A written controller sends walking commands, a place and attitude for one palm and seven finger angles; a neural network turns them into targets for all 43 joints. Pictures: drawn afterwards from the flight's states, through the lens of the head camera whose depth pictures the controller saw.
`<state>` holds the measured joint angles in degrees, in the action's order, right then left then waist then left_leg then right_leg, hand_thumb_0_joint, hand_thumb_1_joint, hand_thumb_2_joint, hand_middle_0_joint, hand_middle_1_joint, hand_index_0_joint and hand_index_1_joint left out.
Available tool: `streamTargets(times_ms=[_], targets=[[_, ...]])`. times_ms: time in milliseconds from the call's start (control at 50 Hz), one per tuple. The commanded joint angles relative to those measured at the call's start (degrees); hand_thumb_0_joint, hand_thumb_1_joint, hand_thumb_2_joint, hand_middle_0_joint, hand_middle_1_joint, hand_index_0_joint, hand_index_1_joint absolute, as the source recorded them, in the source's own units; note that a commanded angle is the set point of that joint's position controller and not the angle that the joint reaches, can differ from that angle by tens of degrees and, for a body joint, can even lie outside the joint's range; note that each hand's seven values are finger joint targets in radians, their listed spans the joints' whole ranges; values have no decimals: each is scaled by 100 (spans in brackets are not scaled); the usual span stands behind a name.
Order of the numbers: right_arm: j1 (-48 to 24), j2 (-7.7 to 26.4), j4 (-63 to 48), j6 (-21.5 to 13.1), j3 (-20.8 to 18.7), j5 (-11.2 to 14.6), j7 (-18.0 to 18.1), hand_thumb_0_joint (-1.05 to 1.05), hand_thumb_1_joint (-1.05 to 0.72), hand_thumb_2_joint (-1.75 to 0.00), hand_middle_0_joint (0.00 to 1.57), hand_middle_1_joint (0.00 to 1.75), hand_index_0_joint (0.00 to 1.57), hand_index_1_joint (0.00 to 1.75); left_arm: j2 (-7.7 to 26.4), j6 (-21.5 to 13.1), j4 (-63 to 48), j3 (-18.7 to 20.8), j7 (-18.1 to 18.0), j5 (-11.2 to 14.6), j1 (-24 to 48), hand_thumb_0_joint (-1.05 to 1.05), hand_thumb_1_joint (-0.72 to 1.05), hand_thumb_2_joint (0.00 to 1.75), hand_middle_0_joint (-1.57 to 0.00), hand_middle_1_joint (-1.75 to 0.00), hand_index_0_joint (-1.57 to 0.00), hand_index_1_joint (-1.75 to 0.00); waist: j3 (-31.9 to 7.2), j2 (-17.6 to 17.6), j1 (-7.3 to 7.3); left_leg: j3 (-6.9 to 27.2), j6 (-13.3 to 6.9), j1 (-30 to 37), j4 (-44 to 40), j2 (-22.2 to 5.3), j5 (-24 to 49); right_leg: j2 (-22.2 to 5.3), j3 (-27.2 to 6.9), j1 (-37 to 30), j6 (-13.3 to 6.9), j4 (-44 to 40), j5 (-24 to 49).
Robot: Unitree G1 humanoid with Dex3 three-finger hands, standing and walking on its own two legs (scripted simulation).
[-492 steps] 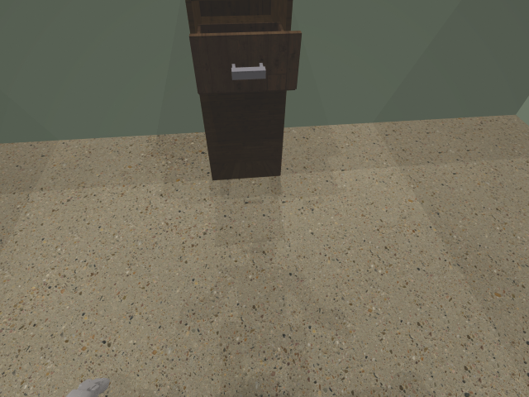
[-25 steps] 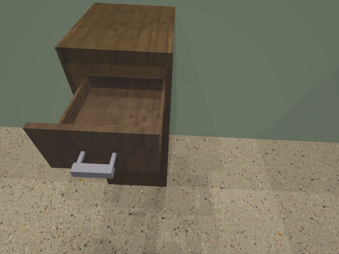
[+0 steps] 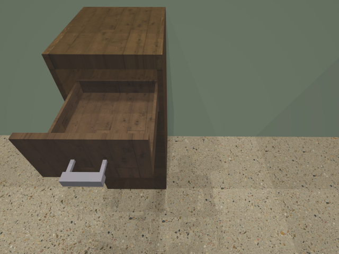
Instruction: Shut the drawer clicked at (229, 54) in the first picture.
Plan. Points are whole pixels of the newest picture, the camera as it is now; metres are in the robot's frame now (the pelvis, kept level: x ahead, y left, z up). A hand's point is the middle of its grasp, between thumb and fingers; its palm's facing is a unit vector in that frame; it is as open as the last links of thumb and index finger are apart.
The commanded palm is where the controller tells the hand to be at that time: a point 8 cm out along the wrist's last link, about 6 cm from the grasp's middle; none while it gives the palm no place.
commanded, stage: look again from close up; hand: left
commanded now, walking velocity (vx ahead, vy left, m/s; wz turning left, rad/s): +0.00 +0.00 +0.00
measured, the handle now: (85, 171) +0.31 +0.24 +0.01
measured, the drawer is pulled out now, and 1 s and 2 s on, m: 0.30 0.29 0.29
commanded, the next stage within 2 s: raise the hand and make a fist in 0.10 s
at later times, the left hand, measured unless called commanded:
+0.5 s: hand (99, 252) +0.14 +0.16 -0.02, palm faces +0.13 -0.99 -0.01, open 6.8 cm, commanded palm +0.08 +0.22 -0.03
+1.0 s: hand (86, 242) +0.15 +0.18 +0.02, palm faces +0.08 -1.00 -0.04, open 4.0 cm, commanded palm +0.09 +0.24 +0.03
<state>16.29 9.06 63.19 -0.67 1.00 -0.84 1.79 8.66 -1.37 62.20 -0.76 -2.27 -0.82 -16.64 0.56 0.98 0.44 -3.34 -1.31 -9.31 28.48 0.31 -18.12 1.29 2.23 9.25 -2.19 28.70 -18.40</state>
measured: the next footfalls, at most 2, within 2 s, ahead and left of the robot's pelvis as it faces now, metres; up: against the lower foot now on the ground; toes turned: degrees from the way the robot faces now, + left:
none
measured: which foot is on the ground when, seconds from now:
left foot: down 0.00-1.00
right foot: down 0.00-1.00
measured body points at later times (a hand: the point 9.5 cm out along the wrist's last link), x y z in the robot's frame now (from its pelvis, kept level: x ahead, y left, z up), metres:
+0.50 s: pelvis -0.04 -0.01 -0.03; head -0.02 -0.02 +0.42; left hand +0.13 +0.21 -0.01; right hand +0.15 -0.26 -0.10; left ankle -0.03 +0.10 -0.74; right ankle -0.03 -0.09 -0.74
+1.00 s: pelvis -0.06 -0.02 -0.05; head -0.04 -0.02 +0.40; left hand +0.14 +0.23 +0.03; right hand +0.09 -0.24 -0.14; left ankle -0.03 +0.10 -0.74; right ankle -0.03 -0.09 -0.74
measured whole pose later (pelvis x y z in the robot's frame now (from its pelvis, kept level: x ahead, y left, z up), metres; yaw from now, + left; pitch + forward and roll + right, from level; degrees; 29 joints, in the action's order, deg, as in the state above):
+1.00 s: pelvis -0.06 -0.02 -0.05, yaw +2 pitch +7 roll -1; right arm 18.1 11.3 32.7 -11.5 2.2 2.5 3.7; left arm 13.0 -11.6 -6.6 10.1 11.1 16.1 -25.8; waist -5.6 1.9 1.4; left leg -0.6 -0.1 -36.0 53.1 -1.1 -23.8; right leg 1.8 5.3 34.5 -3.7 51.9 -24.3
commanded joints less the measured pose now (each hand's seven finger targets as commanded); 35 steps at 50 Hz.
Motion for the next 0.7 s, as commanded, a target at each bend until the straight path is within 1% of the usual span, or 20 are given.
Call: streamTargets(times_ms=[0, 160, 180, 200, 220, 240, 260, 280, 300, 340, 360, 400, 420, 440, 480, 520, 540, 600, 640, 680], targets=[[293, 480, -80, -112, -62, 5, 19, 0, -90, -90, 20, 30, 20, 30, 583, -60, -174, 101, -35, 34, -322, 0, 90, 90, -20, -30, -20, -30, 355, -155, -24, 581, -112, -178, -623, -631, 1298, -682, -646, 82, -99, -539, 1502], [229, 535, 24, -134, -60, 10, 36, 0, -90, -90, 20, 30, 20, 30, 632, -60, -139, 113, -29, 31, -317, 0, 90, 90, -20, -30, -20, -30, 162, -117, -44, 537, -100, 27, -611, -649, 1702, -718, -636, -86, -81, -511, 2011], [-293, 689, -388, -147, -129, 75, 3, 0, -90, -90, 20, 30, 20, 30, 718, -152, 82, 160, -260, -39, -795, 0, 90, 90, -20, -30, -20, -30, 467, -393, -264, 262, 77, -497, 631, -674, 2072, -1088, -989, 140, 207, -533, 4630], [-154, 1633, -2410, -1047, -321, 342, 206, 0, -90, -90, 20, 30, 20, 30, 2089, -1362, -9011, 935, -198, 1104, 3472, 0, 90, 90, -22, -32, -22, -32, -2522, 830, 387, 421, -56, 961, -226, -63, 3210, -547, -558, -385, -48, 13, 4159], [-532, 1059, -2074, -1592, -142, 173, 374, 0, -90, -90, 20, 30, 20, 30, 1618, -997, -7491, 851, -372, 580, 763, 0, 90, 90, -24, -34, -24, -34, -2422, 1949, -142, 410, -50, 1818, -426, -322, 4470, -172, -358, -26, -150, 371, 2442], [-530, 1093, -1752, -1725, -235, 202, 387, 0, -90, -90, 20, 30, 20, 30, 1156, -689, -7102, 505, -650, 704, 414, 0, 90, 90, -26, -37, -26, -37, -1912, 1735, -6, 507, 233, 1267, -318, -437, 4547, -206, 17, 409, -59, 401, 1109], [-233, 828, -1672, -1686, -215, 298, 287, 0, -90, -90, 20, 30, 20, 30, -304, -102, -5786, -341, -550, 734, -1271, 0, 90, 90, -28, -39, -28, -39, -1325, 937, 139, 523, 134, 1013, -278, -503, 4223, -206, 119, 922, 60, 319, 818], [-461, 1093, -2178, -1763, -314, 283, 211, 0, -90, -90, 20, 30, 20, 30, -121, -226, -6876, -195, -435, 907, -289, 0, 90, 90, -30, -41, -30, -41, -533, 454, 157, 727, 101, 412, -129, -477, 3780, -252, 183, 1082, 74, 253, 1059], [-390, 1214, -2317, -1806, -461, 194, 195, 0, -90, -90, 20, 30, 20, 30, 270, -471, -6952, 223, -316, 848, -379, 0, 90, 90, -32, -43, -32, -43, -672, -67, 250, 686, 92, 166, 145, -389, 3251, -202, 265, 1267, 81, 172, 1090], [-590, 1187, -2717, -1829, -568, 148, 128, 0, -90, -90, 20, 30, 20, 30, 113, -924, -6100, 461, 44, 889, -2046, 0, 90, 90, -36, -47, -36, -47, -489, -1028, -111, 512, 35, -773, 568, -166, 2429, -173, 294, 1263, 76, 365, 1635], [-631, 1143, -2869, -1790, -533, 128, 44, 0, -90, -90, 20, 30, 20, 30, -283, -1224, -5799, 194, 342, 971, -2517, 0, 90, 90, -38, -50, -38, -50, -399, -1642, -180, 463, 61, -1244, 753, -84, 2001, -131, 345, 1470, 143, 629, 1715], [-947, 1163, -3205, -1751, -597, 130, -96, 0, -90, -90, 20, 30, 20, 30, -400, -2015, -5800, 251, 1029, 1278, -2994, 0, 90, 90, -42, -54, -42, -54, -359, -2106, -327, 342, 126, -2164, 1152, 4, 1113, -157, 271, 1790, 216, 1092, 1532], [-1025, 1199, -3351, -1758, -624, 135, -145, 0, -90, -90, 20, 30, 20, 30, -128, -2360, -5839, 520, 1310, 1391, -2887, 0, 90, 90, -44, -56, -44, -56, -507, -1997, -345, 285, 157, -2507, 1385, 63, 764, -208, 119, 1908, 220, 1266, 1372], [-974, 1204, -3482, -1755, -632, 141, -193, 0, -90, -90, 20, 30, 20, 30, 116, -2679, -6031, 745, 1499, 1430, -2680, 0, 90, 90, -46, -58, -46, -58, -662, -1403, -438, 241, 180, -2656, 1565, 105, 664, -250, -39, 1910, 138, 1473, 1225], [-1087, 1136, -3818, -1813, -632, 91, -212, 0, -90, -90, 20, 30, 20, 30, 709, -3445, -7385, 1071, 1753, 1462, -1691, 0, 90, 90, -50, -62, -50, -62, -1539, 195, -405, 127, 141, -2558, 1977, 142, 551, -237, -260, 2181, 25, 1856, 579], [-999, 981, -3884, -1803, -584, 40, -192, 0, -90, -90, 20, 30, 20, 30, 1090, -3971, -7935, 1399, 1672, 1415, -1208, 0, 90, 90, -54, -67, -54, -67, -1826, 779, -323, 208, 77, -2715, 2370, 99, 361, -192, -409, 2684, -38, 2084, -19], [-905, 1044, -3835, -1726, -568, 35, -161, 0, -90, -90, 20, 30, 20, 30, 1348, -4050, -8162, 1568, 1535, 1392, -727, 0, 90, 90, -56, -69, -56, -69, -1626, 779, -178, 288, 50, -2913, 2523, 69, 8, -161, -524, 3029, -39, 2065, -583], [-991, 990, -4085, -1709, -448, 182, -44, 0, -90, -90, 20, 30, 20, 30, 759, -3952, -8308, 1000, 1416, 1524, -129, 0, 90, 90, -62, -75, -62, -75, -1171, 498, 185, 391, -55, -3208, 2733, 50, -950, -247, -850, 3426, -11, 1557, -2035], [-910, 1082, -4184, -1681, -388, 263, 40, 0, -90, -90, 20, 30, 20, 30, 713, -3622, -8309, 692, 1577, 1620, -63, 0, 90, 90, -66, -80, -66, -80, -1223, 70, 350, 401, -116, -3317, 2811, 21, -1139, -250, -1006, 3280, 66, 1271, -2402], [-869, 1171, -4233, -1641, -323, 353, 174, 0, -90, -90, 20, 30, 20, 30, 884, -3095, -8015, 567, 1851, 1675, 0, 0, 90, 90, -70, -84, -70, -84, -1073, -209, 366, 367, -126, -3433, 2780, 22, -1232, -290, -1183, 3011, 145, 917, -2802]])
